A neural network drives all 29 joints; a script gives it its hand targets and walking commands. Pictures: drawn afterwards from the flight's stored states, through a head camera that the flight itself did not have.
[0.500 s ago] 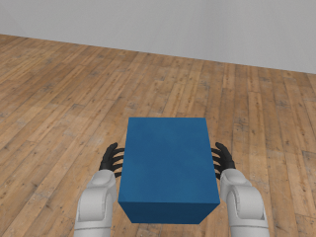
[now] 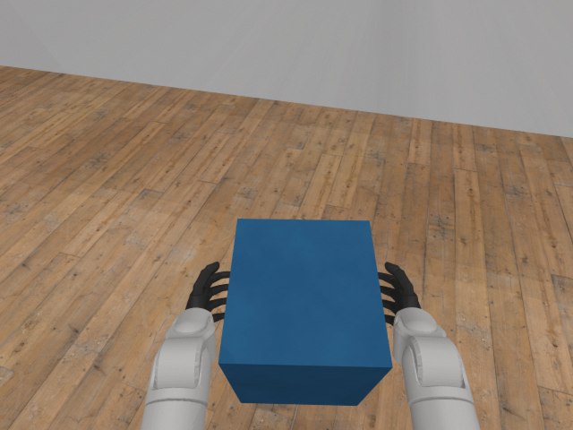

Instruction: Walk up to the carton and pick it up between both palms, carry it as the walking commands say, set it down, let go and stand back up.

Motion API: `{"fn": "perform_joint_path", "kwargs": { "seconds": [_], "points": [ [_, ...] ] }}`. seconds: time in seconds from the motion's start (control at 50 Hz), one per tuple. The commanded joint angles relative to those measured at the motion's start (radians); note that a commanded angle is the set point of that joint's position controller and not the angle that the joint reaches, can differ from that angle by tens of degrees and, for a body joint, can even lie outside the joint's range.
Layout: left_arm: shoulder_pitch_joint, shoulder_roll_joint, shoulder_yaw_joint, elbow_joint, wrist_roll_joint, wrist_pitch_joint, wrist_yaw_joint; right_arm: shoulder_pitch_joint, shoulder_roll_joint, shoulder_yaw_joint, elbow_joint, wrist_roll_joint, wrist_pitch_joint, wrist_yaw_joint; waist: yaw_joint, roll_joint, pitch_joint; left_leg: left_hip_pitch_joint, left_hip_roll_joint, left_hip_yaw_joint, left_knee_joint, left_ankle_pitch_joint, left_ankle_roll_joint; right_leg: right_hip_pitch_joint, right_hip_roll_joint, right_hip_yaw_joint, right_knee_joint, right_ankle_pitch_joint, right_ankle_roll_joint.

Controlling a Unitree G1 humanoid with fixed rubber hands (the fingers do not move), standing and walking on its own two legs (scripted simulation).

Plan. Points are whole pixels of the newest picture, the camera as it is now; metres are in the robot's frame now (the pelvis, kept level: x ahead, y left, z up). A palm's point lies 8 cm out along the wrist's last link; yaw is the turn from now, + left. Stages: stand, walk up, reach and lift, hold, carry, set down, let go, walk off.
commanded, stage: carry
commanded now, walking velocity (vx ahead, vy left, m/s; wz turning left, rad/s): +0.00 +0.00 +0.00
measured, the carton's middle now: (300, 317) +0.30 +0.00 -0.04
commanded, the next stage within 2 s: none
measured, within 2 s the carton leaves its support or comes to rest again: neither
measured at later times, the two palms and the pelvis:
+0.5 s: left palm (203, 324) +0.26 +0.14 +0.03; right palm (410, 323) +0.26 -0.15 +0.02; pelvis -0.01 -0.01 +0.00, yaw +1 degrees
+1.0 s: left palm (208, 379) +0.17 +0.11 +0.07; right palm out of the picture +0.11 -0.17 +0.07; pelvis -0.09 +0.02 -0.02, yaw -13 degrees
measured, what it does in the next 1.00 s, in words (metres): shifts its weight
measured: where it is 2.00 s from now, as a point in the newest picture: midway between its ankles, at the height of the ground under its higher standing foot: outside the picture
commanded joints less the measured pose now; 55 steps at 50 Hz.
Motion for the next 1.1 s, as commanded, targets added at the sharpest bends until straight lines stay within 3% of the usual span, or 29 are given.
{"fn": "perform_joint_path", "kwargs": {
  "seconds": [0.0, 0.44, 0.5, 0.54, 0.58, 0.62, 0.66, 0.68, 0.72, 0.74, 0.78, 0.8, 0.82, 0.84, 0.86, 0.88, 0.9, 0.92, 0.96, 1.0, 1.02, 1.04, 1.06, 1.08],
  "points": [
    [-0.376, -0.597, -0.424, -0.078, -0.142, -0.054, -0.135, -0.396, 0.62, 0.465, -0.124, 0.175, -0.07, 0.159, 0.001, -0.006, -0.217, 0.181, 0.082, -0.13, -0.041, 0.213, 0.026, -0.036, -0.115, 0.122, -0.112, 0.293, 0.003],
    [-0.374, -0.572, -0.421, -0.015, -0.138, -0.107, -0.156, -0.396, 0.603, 0.471, -0.076, 0.174, -0.132, 0.169, 0.002, -0.013, -0.215, 0.158, 0.067, -0.137, -0.033, 0.217, 0.027, -0.02, -0.111, 0.131, -0.111, 0.349, 0.004],
    [-0.394, -0.72, -0.585, -0.378, -0.277, -0.018, -0.112, -0.42, 0.729, 0.611, -0.436, 0.295, -0.042, 0.131, 0.007, -0.015, -0.252, 0.174, 0.096, -0.12, 0.013, 0.374, 0.017, -0.019, -0.112, 0.13, -0.051, 0.518, 0.012],
    [-0.31, -0.726, -0.614, -0.465, -0.302, 0.1, -0.074, -0.313, 0.736, 0.637, -0.488, 0.301, 0.077, 0.092, 0.011, -0.022, -0.293, 0.163, 0.12, -0.116, 0.07, 0.474, 0.026, -0.01, -0.12, 0.142, 0.022, 0.657, 0.014],
    [-0.218, -0.719, -0.63, -0.528, -0.325, 0.203, -0.049, -0.226, 0.718, 0.65, -0.543, 0.313, 0.179, 0.064, 0.017, -0.032, -0.302, 0.134, 0.132, -0.11, 0.114, 0.481, 0.028, -0.013, -0.127, 0.174, 0.07, 0.741, -0.001],
    [-0.162, -0.716, -0.642, -0.579, -0.348, 0.283, -0.036, -0.181, 0.708, 0.652, -0.593, 0.325, 0.257, 0.048, 0.022, -0.045, -0.276, 0.069, 0.131, -0.105, 0.155, 0.407, 0.021, -0.023, -0.144, 0.229, 0.083, 0.78, -0.023],
    [-0.164, -0.725, -0.658, -0.636, -0.375, 0.343, -0.031, -0.166, 0.72, 0.653, -0.636, 0.338, 0.315, 0.041, 0.023, -0.083, -0.23, -0.018, 0.11, -0.095, 0.202, 0.251, 0.003, -0.038, -0.178, 0.305, 0.062, 0.81, -0.054],
    [-0.173, -0.729, -0.665, -0.66, -0.384, 0.367, -0.029, -0.167, 0.726, 0.654, -0.655, 0.345, 0.34, 0.039, 0.022, -0.111, -0.202, -0.063, 0.091, -0.089, 0.23, 0.144, -0.009, -0.048, -0.202, 0.349, 0.04, 0.82, -0.073],
    [-0.206, -0.74, -0.677, -0.695, -0.396, 0.405, -0.026, -0.183, 0.742, 0.658, -0.684, 0.357, 0.381, 0.038, 0.016, -0.179, -0.144, -0.149, 0.046, -0.097, 0.307, -0.235, -0.026, -0.07, -0.262, 0.428, -0.016, 0.845, -0.123],
    [-0.225, -0.751, -0.681, -0.709, -0.402, 0.419, -0.025, -0.2, 0.754, 0.663, -0.699, 0.368, 0.395, 0.039, 0.013, -0.167, -0.124, -0.16, 0.046, -0.115, 0.334, -0.272, -0.034, -0.086, -0.271, 0.44, -0.022, 0.847, -0.135],
    [-0.245, -0.77, -0.69, -0.724, -0.41, 0.44, -0.02, -0.228, 0.761, 0.666, -0.734, 0.389, 0.416, 0.043, 0.009, -0.143, -0.116, -0.122, 0.052, -0.129, 0.309, -0.239, -0.043, -0.121, -0.245, 0.411, 0.015, 0.821, -0.121],
    [-0.241, -0.776, -0.69, -0.714, -0.407, 0.447, -0.016, -0.227, 0.765, 0.663, -0.735, 0.392, 0.426, 0.045, 0.002, -0.124, -0.131, -0.07, 0.052, -0.124, 0.241, -0.17, -0.043, -0.142, -0.215, 0.378, 0.052, 0.796, -0.1],
    [-0.229, -0.782, -0.686, -0.703, -0.402, 0.454, -0.012, -0.224, 0.764, 0.66, -0.736, 0.397, 0.434, 0.047, -0.004, -0.074, -0.155, 0.017, 0.071, -0.125, 0.133, 0.046, -0.041, -0.177, -0.163, 0.325, 0.108, 0.723, -0.063],
    [-0.206, -0.783, -0.684, -0.704, -0.396, 0.461, -0.006, -0.219, 0.76, 0.657, -0.739, 0.407, 0.441, 0.05, -0.004, 0.041, -0.182, 0.123, 0.174, -0.211, 0.059, 0.381, -0.009, -0.266, -0.093, 0.272, 0.203, 0.497, -0.018],
    [-0.213, -0.783, -0.694, -0.721, -0.393, 0.465, -0.004, -0.185, 0.766, 0.645, -0.715, 0.405, 0.441, 0.051, -0.01, 0.294, -0.229, 0.184, 0.312, -0.389, -0.03, 0.677, 0.081, -0.359, 0.021, 0.182, 0.345, 0.059, 0.033],
    [-0.198, -0.803, -0.69, -0.695, -0.384, 0.469, -0.005, -0.189, 0.797, 0.66, -0.728, 0.417, 0.441, 0.053, -0.008, 0.355, -0.254, 0.205, 0.369, -0.445, -0.11, 0.713, 0.152, -0.377, 0.054, 0.141, 0.448, -0.28, 0.061],
    [-0.205, -0.817, -0.689, -0.71, -0.391, 0.464, -0.009, -0.221, 0.808, 0.671, -0.763, 0.43, 0.439, 0.057, 0.0, 0.265, -0.263, 0.201, 0.37, -0.406, -0.105, 0.665, 0.163, -0.368, 0.02, 0.171, 0.49, -0.273, 0.059],
    [-0.215, -0.833, -0.689, -0.724, -0.409, 0.458, -0.015, -0.238, 0.817, 0.668, -0.779, 0.43, 0.435, 0.057, 0.006, 0.2, -0.269, 0.157, 0.356, -0.353, -0.11, 0.539, 0.149, -0.332, 0.007, 0.182, 0.478, -0.219, 0.05],
    [-0.208, -0.845, -0.672, -0.702, -0.418, 0.458, -0.021, -0.233, 0.818, 0.657, -0.761, 0.412, 0.44, 0.052, 0.018, 0.172, -0.267, 0.086, 0.318, -0.252, -0.109, 0.312, 0.09, -0.259, -0.016, 0.183, 0.336, -0.111, 0.032],
    [-0.2, -0.838, -0.662, -0.679, -0.413, 0.461, -0.022, -0.207, 0.801, 0.653, -0.741, 0.395, 0.446, 0.046, 0.019, 0.149, -0.247, 0.01, 0.283, -0.185, -0.087, 0.083, 0.042, -0.169, 0.019, 0.156, 0.135, -0.011, 0.005],
    [-0.195, -0.837, -0.656, -0.665, -0.41, 0.463, -0.023, -0.191, 0.787, 0.649, -0.726, 0.385, 0.448, 0.042, 0.021, 0.097, -0.217, -0.055, 0.255, -0.152, -0.041, -0.033, 0.008, -0.123, 0.021, 0.194, 0.001, 0.057, -0.018],
    [-0.201, -0.824, -0.649, -0.661, -0.41, 0.464, -0.025, -0.184, 0.778, 0.645, -0.719, 0.377, 0.449, 0.039, 0.023, -0.046, -0.174, -0.173, 0.174, -0.11, 0.048, -0.171, -0.048, -0.085, -0.058, 0.355, -0.172, 0.038, -0.058],
    [-0.2, -0.797, -0.634, -0.635, -0.398, 0.463, -0.025, -0.218, 0.761, 0.649, -0.732, 0.372, 0.453, 0.039, 0.031, -0.353, -0.168, -0.302, 0.057, -0.066, 0.35, -0.342, -0.109, -0.137, -0.329, 0.752, -0.337, 0.125, -0.17],
    [-0.209, -0.811, -0.648, -0.641, -0.411, 0.467, -0.032, -0.226, 0.775, 0.65, -0.713, 0.37, 0.456, 0.04, 0.02, -0.284, -0.14, -0.27, 0.039, -0.173, 0.587, -0.378, -0.115, -0.243, -0.369, 0.74, -0.334, 0.288, -0.206]
  ]
}}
